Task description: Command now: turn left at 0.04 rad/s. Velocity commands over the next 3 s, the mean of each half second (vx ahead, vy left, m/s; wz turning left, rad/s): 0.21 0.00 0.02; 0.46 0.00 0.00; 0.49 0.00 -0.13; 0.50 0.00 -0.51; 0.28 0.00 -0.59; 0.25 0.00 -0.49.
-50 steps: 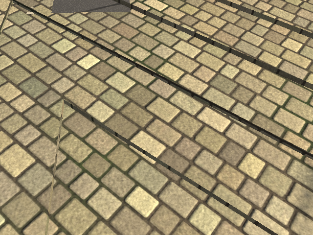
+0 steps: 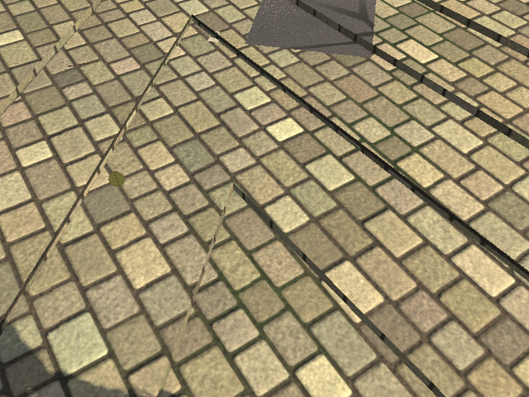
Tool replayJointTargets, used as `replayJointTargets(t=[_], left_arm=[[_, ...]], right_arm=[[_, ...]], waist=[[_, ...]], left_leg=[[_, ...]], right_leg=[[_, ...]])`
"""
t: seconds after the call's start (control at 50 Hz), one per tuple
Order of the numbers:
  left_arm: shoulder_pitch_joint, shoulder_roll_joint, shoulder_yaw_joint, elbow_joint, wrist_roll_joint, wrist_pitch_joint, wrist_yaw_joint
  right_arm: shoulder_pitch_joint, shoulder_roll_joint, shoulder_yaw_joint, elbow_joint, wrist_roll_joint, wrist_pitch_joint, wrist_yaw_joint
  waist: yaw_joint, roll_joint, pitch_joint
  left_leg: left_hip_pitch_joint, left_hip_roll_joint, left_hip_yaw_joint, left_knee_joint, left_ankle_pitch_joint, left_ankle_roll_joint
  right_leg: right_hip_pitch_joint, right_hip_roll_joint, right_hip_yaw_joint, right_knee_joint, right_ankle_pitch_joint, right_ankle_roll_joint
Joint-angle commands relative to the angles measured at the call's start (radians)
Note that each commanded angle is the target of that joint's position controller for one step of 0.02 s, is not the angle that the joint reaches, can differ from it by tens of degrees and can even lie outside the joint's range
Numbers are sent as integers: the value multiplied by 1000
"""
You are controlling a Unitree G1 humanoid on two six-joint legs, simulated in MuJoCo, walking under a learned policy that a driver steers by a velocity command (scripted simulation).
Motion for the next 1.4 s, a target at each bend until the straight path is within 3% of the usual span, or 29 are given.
replayJointTargets(t=[0.02,0.1,0.16,0.22,0.26,0.32,0.36,0.4,0.42,0.44,0.46,0.48,0.5,0.6,0.7,0.78,0.84,0.88,0.9,0.92,0.94,0.96,0.98,1.02,1.06,1.1,1.24,1.34,1.4], left_arm=[[26,94,17,2,1,-4,6],[27,88,12,42,2,0,8],[24,91,16,53,13,4,3],[-47,61,11,10,33,-5,-12],[-72,75,18,-13,24,-26,-20],[-68,86,27,-26,14,-57,-37],[-14,66,30,-14,9,-64,-41],[152,58,39,51,7,-63,-33],[254,103,53,78,16,-69,-22],[380,211,75,91,20,-74,-16],[355,202,74,111,15,-64,-16],[242,157,63,72,15,-67,-20],[171,120,54,47,11,-78,-25],[252,66,34,85,5,-113,-22],[313,47,22,112,6,-110,-14],[332,58,23,129,11,-114,-8],[285,78,28,128,11,-117,-5],[250,97,35,122,10,-108,-5],[242,89,32,109,4,-107,-8],[304,-1,15,81,-7,-105,-16],[359,19,31,95,-12,-100,-22],[251,67,44,69,7,-96,-18],[171,63,45,46,12,-102,-24],[150,31,47,42,25,-88,-30],[170,-8,42,46,32,-66,-42],[114,-5,45,21,34,-52,-47],[-174,-13,33,-80,16,-48,-52],[-289,-11,28,-128,13,-56,-51],[-227,9,42,-116,17,-63,-42]], right_arm=[[29,-115,-18,6,1,-10,-6],[28,-112,-13,38,1,-12,-8],[76,-157,-33,63,-2,0,-6],[163,-183,-56,83,-12,5,3],[173,-165,-59,82,-23,-14,7],[143,-155,-64,71,-13,-42,11],[111,-154,-67,61,-6,-50,14],[87,-140,-66,49,-3,-50,19],[72,-98,-53,30,-11,-58,22],[50,-12,-28,-18,-6,-69,31],[37,-101,-50,-24,-30,-66,35],[24,-106,-52,-26,-35,-68,45],[47,-80,-46,-10,-29,-74,57],[24,-56,-46,-9,-33,-62,71],[-188,-25,-30,-97,-25,-53,70],[-281,-11,-15,-148,-14,-57,66],[-187,-48,-29,-141,-14,-65,48],[72,-91,-55,-59,-13,-80,32],[220,-134,-74,-21,-30,-88,21],[331,-229,-97,-11,-53,-89,15],[281,-223,-101,-12,-27,-76,30],[150,-169,-91,-33,-2,-75,34],[73,-97,-72,-49,2,-84,39],[62,-29,-50,-27,-8,-104,34],[113,-23,-44,3,-8,-123,30],[159,-53,-48,22,-5,-132,28],[305,-50,-35,54,-5,-123,24],[371,-53,-34,79,-22,-116,6],[373,-55,-32,82,-25,-113,-3]], waist=[[-8,40,-19],[-7,25,-11],[-25,81,-2],[-68,168,127],[-66,146,133],[-34,117,78],[5,125,56],[73,63,32],[112,-59,5],[145,-309,-62],[95,-214,24],[36,-100,113],[1,-54,124],[-14,-62,44],[19,-67,85],[32,-84,93],[-30,-89,31],[-135,-82,-107],[-193,-50,-186],[-166,122,-306],[-123,183,-346],[-80,76,-164],[-64,33,-61],[0,7,12],[24,30,4],[29,41,20],[-45,67,42],[-73,70,63],[-41,51,-2]], left_leg=[[8,129,-111,-62,282,33],[-7,128,-113,-76,256,36],[-27,120,-171,-122,-274,94],[-71,290,-424,-272,-608,217],[-32,340,-470,-300,-494,255],[15,289,-332,-269,-281,219],[-86,235,-227,-229,-209,184],[-290,164,-144,-89,-230,148],[-412,96,-66,102,-226,114],[-552,-27,77,440,-292,69],[-612,-4,24,607,-310,82],[-631,59,-7,668,-204,92],[-601,93,-7,665,-107,85],[-579,111,79,640,56,29],[-608,86,145,449,129,-3],[-492,51,189,239,182,27],[-331,4,195,181,135,87],[-67,-31,187,106,128,128],[162,68,86,79,83,161],[396,358,-308,51,-57,244],[440,467,-697,-119,-150,355],[289,417,-547,-159,-247,313],[132,376,-414,-202,-188,285],[-48,295,-242,-241,38,226],[-87,260,-148,-251,185,211],[-81,241,-87,-268,257,208],[46,199,10,-258,466,162],[244,257,71,-223,591,158],[284,253,139,-45,1020,125]], right_leg=[[-9,-90,79,-46,184,-18],[-5,-92,78,-51,169,-14],[-87,-14,11,61,-176,-33],[-309,0,-50,293,-251,-51],[-402,-45,-8,414,-257,-62],[-360,-61,-20,339,-207,-64],[-176,-33,-66,196,-122,-66],[137,30,-115,47,-35,-60],[276,-75,41,-47,-150,-70],[349,-351,489,-267,-504,-142],[214,-419,640,-315,-625,-205],[120,-388,567,-306,-578,-204],[78,-332,461,-304,-436,-184],[155,-219,162,-260,226,-151],[132,-190,77,-256,460,-157],[140,-200,42,-254,592,-153],[198,-221,14,-123,925,-137],[196,-205,-9,176,1019,-116],[39,-175,-22,403,793,-107],[-225,-56,-75,764,185,-84],[-451,71,11,1001,-272,-80],[-531,-18,51,1004,-168,-98],[-516,-53,43,949,-84,-99],[-412,-101,43,841,-41,-85],[-367,-108,24,784,-34,-64],[-420,-120,-2,722,4,-45],[-521,-110,-86,403,206,-10],[-564,-70,-105,264,166,-63],[-384,37,-188,227,26,-122]])
Next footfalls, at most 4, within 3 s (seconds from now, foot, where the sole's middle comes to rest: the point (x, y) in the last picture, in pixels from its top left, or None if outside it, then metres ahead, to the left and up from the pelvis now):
0.42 right None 0.11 -0.12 -0.78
0.90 left None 0.45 0.02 -0.78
1.38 right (335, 310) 0.75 -0.16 -0.76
1.82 left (262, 244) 0.97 0.04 -0.76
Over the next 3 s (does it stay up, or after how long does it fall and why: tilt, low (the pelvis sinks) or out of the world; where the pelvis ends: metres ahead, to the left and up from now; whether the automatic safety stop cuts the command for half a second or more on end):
stays up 1.17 -0.22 0.03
